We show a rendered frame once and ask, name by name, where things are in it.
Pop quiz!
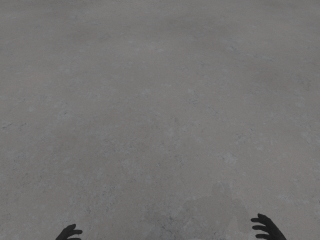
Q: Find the right robot hand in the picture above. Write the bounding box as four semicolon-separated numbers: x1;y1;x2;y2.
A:
251;213;287;240

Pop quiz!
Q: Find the left robot hand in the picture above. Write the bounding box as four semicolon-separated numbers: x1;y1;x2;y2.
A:
55;224;83;240

